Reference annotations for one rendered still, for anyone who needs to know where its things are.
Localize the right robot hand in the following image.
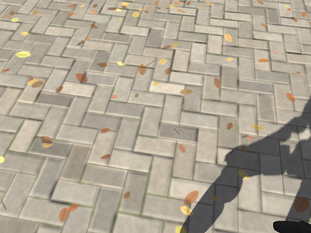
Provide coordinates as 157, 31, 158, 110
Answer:
273, 220, 311, 233

